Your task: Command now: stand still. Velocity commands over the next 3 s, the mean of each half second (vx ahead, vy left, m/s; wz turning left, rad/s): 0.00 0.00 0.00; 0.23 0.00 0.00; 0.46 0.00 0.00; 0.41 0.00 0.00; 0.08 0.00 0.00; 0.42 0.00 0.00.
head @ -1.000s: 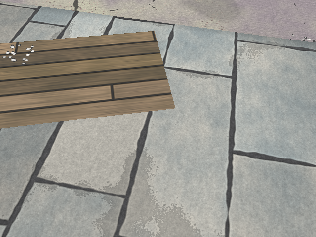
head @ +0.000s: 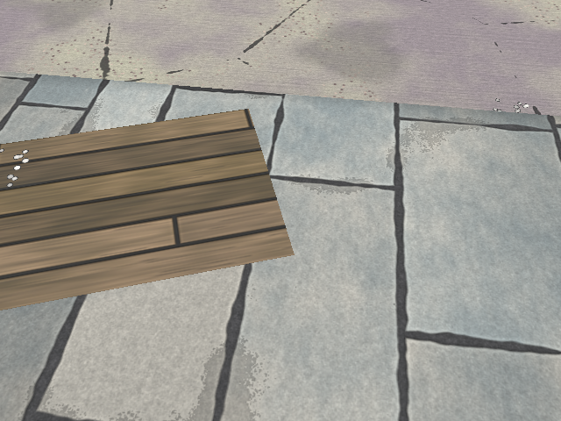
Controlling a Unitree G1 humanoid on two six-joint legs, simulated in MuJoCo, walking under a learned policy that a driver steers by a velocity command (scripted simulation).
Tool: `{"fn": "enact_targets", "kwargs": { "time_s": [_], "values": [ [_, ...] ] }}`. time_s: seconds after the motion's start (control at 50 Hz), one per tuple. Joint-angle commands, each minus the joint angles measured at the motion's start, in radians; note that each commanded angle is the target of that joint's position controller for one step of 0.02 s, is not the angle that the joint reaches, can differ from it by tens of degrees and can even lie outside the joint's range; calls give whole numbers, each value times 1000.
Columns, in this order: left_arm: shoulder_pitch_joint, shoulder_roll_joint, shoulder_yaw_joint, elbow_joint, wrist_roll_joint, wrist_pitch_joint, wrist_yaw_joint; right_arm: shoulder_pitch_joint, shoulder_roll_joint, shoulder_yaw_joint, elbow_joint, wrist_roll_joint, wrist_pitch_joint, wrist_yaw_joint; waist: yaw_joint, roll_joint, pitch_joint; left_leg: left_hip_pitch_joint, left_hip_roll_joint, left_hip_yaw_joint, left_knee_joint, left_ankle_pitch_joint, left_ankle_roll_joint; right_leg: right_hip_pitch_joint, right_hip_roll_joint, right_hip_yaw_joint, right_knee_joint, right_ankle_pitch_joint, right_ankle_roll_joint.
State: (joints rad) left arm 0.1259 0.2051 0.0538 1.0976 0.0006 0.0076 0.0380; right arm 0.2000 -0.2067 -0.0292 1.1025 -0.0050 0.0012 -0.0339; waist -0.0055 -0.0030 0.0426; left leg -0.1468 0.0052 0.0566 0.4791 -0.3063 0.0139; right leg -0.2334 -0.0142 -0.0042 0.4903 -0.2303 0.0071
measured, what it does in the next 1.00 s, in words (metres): walks ahead: right foot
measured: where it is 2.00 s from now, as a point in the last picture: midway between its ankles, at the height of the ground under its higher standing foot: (309, 372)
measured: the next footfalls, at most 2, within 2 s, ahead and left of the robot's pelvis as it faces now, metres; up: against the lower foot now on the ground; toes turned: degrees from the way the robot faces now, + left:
right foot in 0.90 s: +0.11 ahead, -0.15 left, +0.00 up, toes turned -4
left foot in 1.38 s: +0.50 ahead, +0.08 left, +0.00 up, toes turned +3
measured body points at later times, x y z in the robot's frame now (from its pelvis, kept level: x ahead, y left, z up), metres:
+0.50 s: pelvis -0.01 +0.00 +0.00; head +0.00 +0.01 +0.45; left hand +0.03 +0.25 -0.16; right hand +0.00 -0.23 -0.16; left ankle -0.03 +0.11 -0.74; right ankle +0.02 -0.12 -0.74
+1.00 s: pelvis +0.09 -0.06 +0.00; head +0.10 -0.08 +0.45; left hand +0.09 +0.20 -0.14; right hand +0.12 -0.32 -0.16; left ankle +0.01 +0.09 -0.65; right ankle +0.07 -0.15 -0.74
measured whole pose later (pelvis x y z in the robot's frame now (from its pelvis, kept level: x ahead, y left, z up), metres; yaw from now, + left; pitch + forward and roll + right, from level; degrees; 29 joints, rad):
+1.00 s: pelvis +0.09 -0.06 +0.00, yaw +0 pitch +1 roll +0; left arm 0.31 0.21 0.05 1.11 -0.01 -0.11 -0.01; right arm 0.31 -0.25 -0.05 1.04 0.04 -0.08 -0.01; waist 0.02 0.04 -0.03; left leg -0.42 0.03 -0.02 1.16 -0.37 0.07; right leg -0.24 0.00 -0.08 0.53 -0.32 -0.05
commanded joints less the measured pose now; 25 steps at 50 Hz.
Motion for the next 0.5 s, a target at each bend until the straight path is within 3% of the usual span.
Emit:
{"fn": "enact_targets", "kwargs": {
  "time_s": [0.02,0.5],
  "values": [
    [9,103,15,-21,0,-4,4,40,-96,-13,-15,-1,-8,-4,3,0,-21,-72,42,-40,-99,146,15,63,-33,27,-60,197,-36],
    [78,85,-4,24,-1,-5,9,124,-64,1,2,0,-17,-4,6,7,5,-96,41,-47,-133,78,23,35,-26,24,-80,124,-25]
  ]
}}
